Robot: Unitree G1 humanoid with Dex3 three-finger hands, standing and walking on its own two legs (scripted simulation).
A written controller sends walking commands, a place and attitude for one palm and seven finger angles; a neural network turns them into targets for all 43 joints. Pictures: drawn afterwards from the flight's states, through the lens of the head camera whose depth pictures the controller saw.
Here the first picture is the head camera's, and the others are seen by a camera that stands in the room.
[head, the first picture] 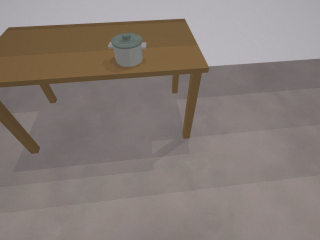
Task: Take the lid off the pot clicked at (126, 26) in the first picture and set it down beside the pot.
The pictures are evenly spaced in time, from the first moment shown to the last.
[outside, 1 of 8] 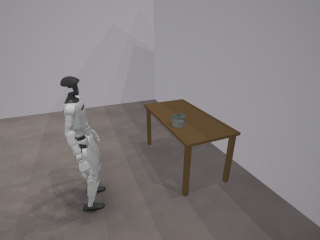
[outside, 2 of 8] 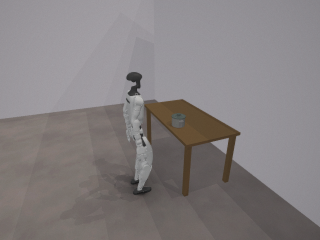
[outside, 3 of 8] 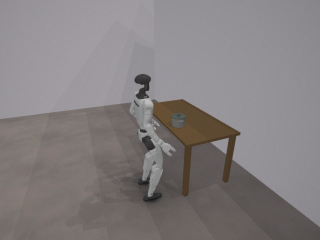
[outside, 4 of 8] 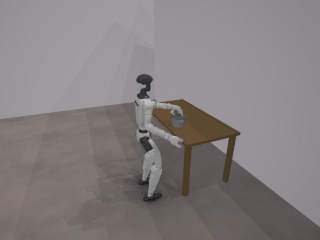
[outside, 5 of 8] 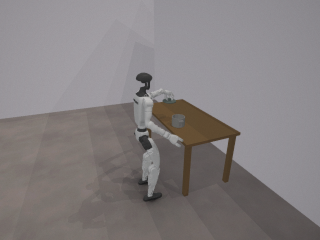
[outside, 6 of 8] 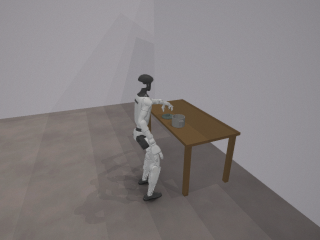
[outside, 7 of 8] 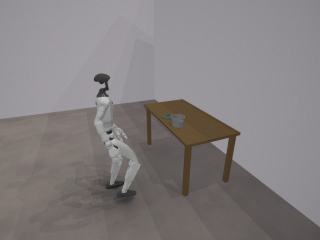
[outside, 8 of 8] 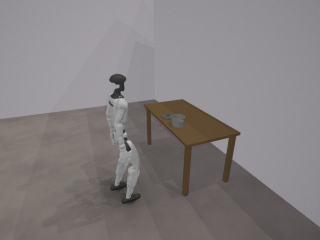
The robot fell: no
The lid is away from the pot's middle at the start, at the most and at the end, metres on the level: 0.00 0.25 0.25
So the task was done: yes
